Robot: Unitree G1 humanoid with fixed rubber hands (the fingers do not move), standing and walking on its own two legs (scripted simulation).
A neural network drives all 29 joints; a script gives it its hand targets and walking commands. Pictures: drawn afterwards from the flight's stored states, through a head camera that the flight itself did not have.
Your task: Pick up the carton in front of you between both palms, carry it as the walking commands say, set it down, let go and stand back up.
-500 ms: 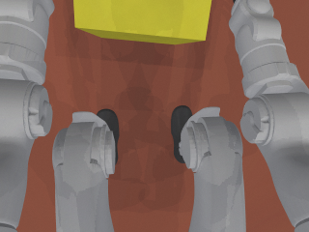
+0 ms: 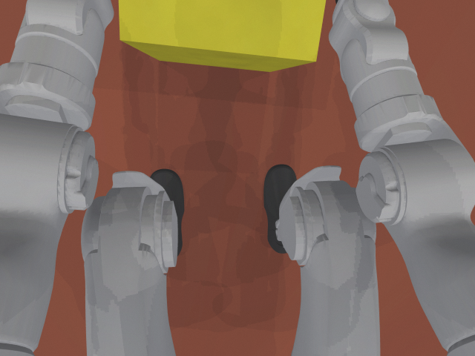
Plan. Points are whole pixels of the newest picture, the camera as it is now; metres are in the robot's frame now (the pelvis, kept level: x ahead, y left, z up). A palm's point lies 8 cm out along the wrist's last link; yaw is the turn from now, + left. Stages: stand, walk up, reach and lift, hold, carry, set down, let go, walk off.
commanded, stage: reach and lift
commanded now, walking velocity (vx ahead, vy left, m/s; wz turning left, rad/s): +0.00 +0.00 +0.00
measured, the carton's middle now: out of the picture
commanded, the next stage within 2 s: none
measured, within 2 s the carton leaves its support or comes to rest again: leaves its support in 0.30 s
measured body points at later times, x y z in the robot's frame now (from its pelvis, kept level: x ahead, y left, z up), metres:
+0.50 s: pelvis +0.01 +0.00 +0.01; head +0.34 +0.03 +0.31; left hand +0.56 +0.16 -0.11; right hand +0.55 -0.14 -0.10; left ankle +0.11 +0.13 -0.34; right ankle +0.12 -0.14 -0.34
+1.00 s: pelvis +0.00 +0.00 +0.13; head +0.26 +0.01 +0.50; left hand +0.51 +0.16 +0.07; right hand +0.51 -0.14 +0.07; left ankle +0.11 +0.13 -0.34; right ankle +0.12 -0.14 -0.34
